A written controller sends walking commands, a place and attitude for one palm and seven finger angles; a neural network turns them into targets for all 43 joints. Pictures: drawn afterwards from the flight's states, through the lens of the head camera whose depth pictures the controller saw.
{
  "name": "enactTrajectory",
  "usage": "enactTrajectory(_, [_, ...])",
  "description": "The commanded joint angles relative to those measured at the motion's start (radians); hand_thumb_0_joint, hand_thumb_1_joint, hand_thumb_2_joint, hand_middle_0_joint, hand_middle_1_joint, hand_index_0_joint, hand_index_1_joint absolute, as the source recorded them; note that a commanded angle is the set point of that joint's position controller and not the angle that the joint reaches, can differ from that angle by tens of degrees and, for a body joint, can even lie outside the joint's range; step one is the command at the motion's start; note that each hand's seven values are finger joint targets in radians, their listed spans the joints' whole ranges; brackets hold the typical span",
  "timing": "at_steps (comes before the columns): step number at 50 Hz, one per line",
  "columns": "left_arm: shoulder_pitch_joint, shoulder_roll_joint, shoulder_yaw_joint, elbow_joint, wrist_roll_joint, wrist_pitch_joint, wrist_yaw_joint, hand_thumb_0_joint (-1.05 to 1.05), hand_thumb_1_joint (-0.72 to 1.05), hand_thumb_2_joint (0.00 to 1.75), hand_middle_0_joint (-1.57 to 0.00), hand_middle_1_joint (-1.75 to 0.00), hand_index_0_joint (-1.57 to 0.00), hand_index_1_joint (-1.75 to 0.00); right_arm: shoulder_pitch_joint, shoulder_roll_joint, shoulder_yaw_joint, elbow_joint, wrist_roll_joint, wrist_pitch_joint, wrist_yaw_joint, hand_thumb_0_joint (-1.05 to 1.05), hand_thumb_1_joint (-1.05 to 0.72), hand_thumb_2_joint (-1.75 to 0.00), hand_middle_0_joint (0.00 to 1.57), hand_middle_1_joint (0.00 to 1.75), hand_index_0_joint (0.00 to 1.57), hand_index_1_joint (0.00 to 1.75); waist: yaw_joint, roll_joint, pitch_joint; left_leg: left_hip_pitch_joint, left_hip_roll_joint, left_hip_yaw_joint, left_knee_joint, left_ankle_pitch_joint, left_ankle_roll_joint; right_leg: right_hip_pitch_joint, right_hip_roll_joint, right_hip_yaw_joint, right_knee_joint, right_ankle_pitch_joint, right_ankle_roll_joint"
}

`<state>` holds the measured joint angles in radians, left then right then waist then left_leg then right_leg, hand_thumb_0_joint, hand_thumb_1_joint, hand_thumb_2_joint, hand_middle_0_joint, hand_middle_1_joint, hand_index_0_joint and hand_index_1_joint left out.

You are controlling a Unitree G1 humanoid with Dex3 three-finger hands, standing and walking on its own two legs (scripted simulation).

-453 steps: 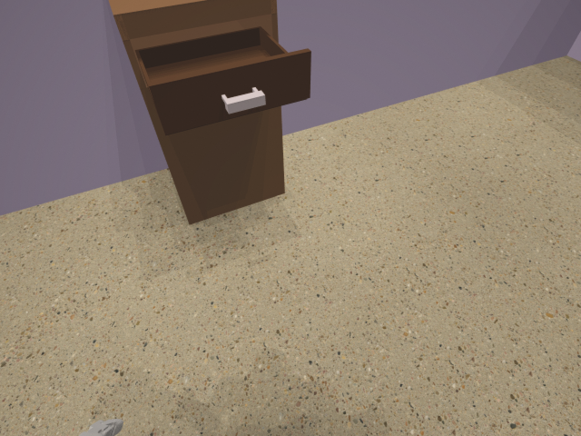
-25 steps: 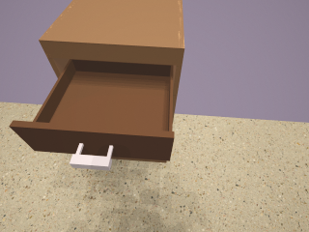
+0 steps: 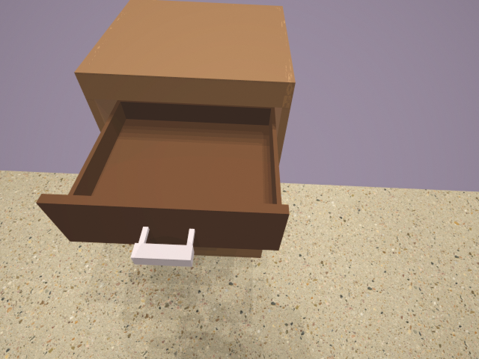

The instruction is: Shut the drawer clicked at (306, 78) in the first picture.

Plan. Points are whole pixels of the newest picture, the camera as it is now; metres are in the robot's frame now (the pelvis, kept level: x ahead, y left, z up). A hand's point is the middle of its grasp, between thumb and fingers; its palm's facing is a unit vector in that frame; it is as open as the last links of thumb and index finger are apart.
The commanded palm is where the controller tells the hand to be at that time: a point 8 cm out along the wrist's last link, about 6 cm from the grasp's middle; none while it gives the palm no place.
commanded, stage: come to a stop and stand still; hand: left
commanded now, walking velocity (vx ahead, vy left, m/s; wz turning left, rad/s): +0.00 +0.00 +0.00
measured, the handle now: (166, 243) +0.31 +0.16 -0.02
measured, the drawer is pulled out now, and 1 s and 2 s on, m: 0.30 0.30 0.30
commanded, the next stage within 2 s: look again from close up in 0.64 s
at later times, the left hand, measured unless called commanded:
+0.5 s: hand out of the picture -0.05 +0.19 -0.18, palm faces +0.03 -0.98 -0.17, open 7.4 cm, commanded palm none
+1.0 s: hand out of the picture -0.04 +0.16 -0.18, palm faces +0.03 -0.99 -0.16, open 7.4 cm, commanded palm none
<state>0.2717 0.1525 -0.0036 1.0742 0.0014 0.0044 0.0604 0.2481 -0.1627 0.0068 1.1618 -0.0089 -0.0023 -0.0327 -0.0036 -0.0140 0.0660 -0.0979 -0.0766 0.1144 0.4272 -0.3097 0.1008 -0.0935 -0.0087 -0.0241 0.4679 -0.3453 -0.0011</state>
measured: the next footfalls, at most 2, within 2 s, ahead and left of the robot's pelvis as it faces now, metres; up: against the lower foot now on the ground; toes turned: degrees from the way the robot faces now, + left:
right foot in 1.88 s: +0.12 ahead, -0.21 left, +0.00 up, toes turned -5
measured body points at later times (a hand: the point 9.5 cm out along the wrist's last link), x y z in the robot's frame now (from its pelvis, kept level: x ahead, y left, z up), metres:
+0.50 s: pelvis -0.02 +0.03 +0.00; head -0.01 +0.04 +0.45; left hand -0.05 +0.24 -0.16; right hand -0.04 -0.18 -0.16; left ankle -0.04 +0.05 -0.74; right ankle -0.06 -0.12 -0.74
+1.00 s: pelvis -0.02 +0.01 +0.00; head +0.00 +0.02 +0.45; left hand -0.04 +0.21 -0.16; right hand -0.05 -0.20 -0.16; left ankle -0.04 +0.05 -0.74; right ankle -0.06 -0.12 -0.74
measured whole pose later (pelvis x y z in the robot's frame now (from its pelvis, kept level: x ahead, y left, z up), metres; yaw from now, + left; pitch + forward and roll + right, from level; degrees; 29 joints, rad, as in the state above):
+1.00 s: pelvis -0.02 +0.01 +0.00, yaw +0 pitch -1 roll +0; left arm 0.31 0.10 -0.01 1.14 0.01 0.00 0.06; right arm 0.29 -0.12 0.00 1.19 0.00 -0.02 -0.04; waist 0.00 -0.01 0.05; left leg -0.12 -0.10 0.13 0.37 -0.25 0.12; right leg -0.13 -0.03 -0.01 0.45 -0.30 0.02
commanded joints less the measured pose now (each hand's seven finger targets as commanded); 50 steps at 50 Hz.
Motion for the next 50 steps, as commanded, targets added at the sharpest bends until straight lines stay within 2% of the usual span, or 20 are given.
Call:
enactTrajectory(1, [0.079, 0.087, 0.010, -0.015, 0.001, -0.010, 0.001, 0.00, 0.90, 0.90, -0.20, -0.30, -0.20, -0.30, 0.047, -0.103, -0.015, -0.022, 0.002, -0.015, -0.010, 0.00, -0.90, -0.90, 0.20, 0.30, 0.20, 0.30, 0.007, 0.017, 0.000, 0.032, 0.183, -0.176, -0.082, 0.388, -0.038, -0.067, -0.100, 0.071, -0.045, 0.262, -0.032])
enactTrajectory(5, [0.091, 0.074, 0.008, 0.004, 0.001, -0.007, 0.001, 0.00, 0.90, 0.90, -0.20, -0.30, -0.20, -0.30, 0.066, -0.097, -0.015, -0.011, 0.003, -0.017, -0.013, 0.00, -0.90, -0.90, 0.20, 0.30, 0.20, 0.30, 0.006, 0.034, 0.009, 0.037, 0.190, -0.184, -0.102, 0.392, -0.042, -0.085, -0.095, 0.059, -0.041, 0.213, -0.025])
enactTrajectory(8, [0.096, 0.065, 0.006, 0.013, 0.003, -0.004, 0.000, 0.00, 0.90, 0.90, -0.20, -0.30, -0.20, -0.30, 0.076, -0.093, -0.016, -0.010, 0.003, -0.016, -0.013, 0.00, -0.90, -0.90, 0.20, 0.30, 0.20, 0.30, 0.005, 0.026, 0.026, 0.027, 0.194, -0.196, -0.126, 0.338, -0.045, -0.104, -0.091, 0.056, -0.043, 0.172, -0.022])
enactTrajectory(12, [0.107, 0.057, 0.004, 0.024, 0.004, -0.004, 0.000, 0.00, 0.90, 0.90, -0.20, -0.30, -0.20, -0.30, 0.089, -0.088, -0.017, -0.005, 0.005, -0.017, -0.014, 0.00, -0.90, -0.90, 0.20, 0.30, 0.20, 0.30, 0.002, 0.012, 0.022, 0.032, 0.195, -0.202, -0.133, 0.349, -0.052, -0.113, -0.089, 0.057, -0.038, 0.174, -0.020])
enactTrajectory(18, [0.120, 0.043, 0.005, 0.038, 0.006, 0.000, 0.002, 0.00, 0.90, 0.90, -0.20, -0.30, -0.20, -0.30, 0.103, -0.083, -0.021, 0.001, 0.005, -0.017, -0.017, 0.00, -0.90, -0.90, 0.20, 0.30, 0.20, 0.30, 0.000, 0.038, 0.035, 0.037, 0.210, -0.220, -0.169, 0.300, -0.071, -0.151, -0.086, 0.046, -0.018, 0.121, -0.011])
enactTrajectory(26, [0.134, 0.031, 0.007, 0.049, 0.008, 0.007, 0.004, 0.00, 0.90, 0.90, -0.20, -0.30, -0.20, -0.30, 0.116, -0.074, -0.025, 0.005, 0.005, -0.015, -0.019, 0.00, -0.90, -0.90, 0.20, 0.30, 0.20, 0.30, 0.003, 0.033, 0.050, 0.025, 0.228, -0.251, -0.214, 0.242, -0.099, -0.184, -0.083, 0.040, 0.018, 0.081, -0.004])
enactTrajectory(27, [0.133, 0.033, 0.008, 0.050, 0.010, 0.006, 0.003, 0.00, 0.90, 0.90, -0.20, -0.30, -0.20, -0.30, 0.116, -0.073, -0.025, 0.003, 0.005, -0.015, -0.018, 0.00, -0.90, -0.90, 0.20, 0.30, 0.20, 0.30, 0.006, 0.019, 0.046, 0.019, 0.228, -0.246, -0.211, 0.238, -0.089, -0.178, -0.084, 0.045, 0.006, 0.084, -0.004])
enactTrajectory(31, [0.143, 0.023, 0.008, 0.058, 0.008, 0.001, 0.004, 0.00, 0.90, 0.90, -0.20, -0.30, -0.20, -0.30, 0.120, -0.067, -0.025, 0.009, 0.005, -0.017, -0.018, 0.00, -0.90, -0.90, 0.20, 0.30, 0.20, 0.30, 0.005, -0.005, 0.037, 0.026, 0.216, -0.231, -0.192, 0.256, -0.097, -0.167, -0.091, 0.059, -0.021, 0.137, -0.010])
enactTrajectory(37, [0.137, 0.029, 0.008, 0.058, 0.007, -0.002, 0.004, 0.00, 0.90, 0.90, -0.20, -0.30, -0.20, -0.30, 0.134, -0.059, -0.022, 0.015, 0.006, -0.020, -0.017, 0.00, -0.90, -0.90, 0.20, 0.30, 0.20, 0.30, 0.001, 0.014, 0.010, 0.051, 0.205, -0.208, -0.159, 0.352, -0.085, -0.150, -0.091, 0.066, -0.031, 0.175, -0.015])
enactTrajectory(44, [0.137, 0.030, 0.008, 0.057, 0.007, -0.010, 0.004, 0.00, 0.90, 0.90, -0.20, -0.30, -0.20, -0.30, 0.123, -0.043, -0.018, 0.017, 0.006, -0.022, -0.014, 0.00, -0.90, -0.90, 0.20, 0.30, 0.20, 0.30, 0.002, -0.010, 0.020, 0.029, 0.187, -0.185, -0.131, 0.313, -0.054, -0.133, -0.109, 0.087, -0.071, 0.230, -0.025])
enactTrajectory(50, [0.132, 0.031, 0.004, 0.054, 0.008, -0.014, 0.001, 0.00, 0.90, 0.90, -0.20, -0.30, -0.20, -0.30, 0.122, -0.038, -0.018, 0.014, 0.006, -0.021, -0.011, 0.00, -0.90, -0.90, 0.20, 0.30, 0.20, 0.30, -0.003, 0.006, 0.042, 0.017, 0.183, -0.184, -0.142, 0.253, -0.048, -0.149, -0.108, 0.093, -0.084, 0.219, -0.029])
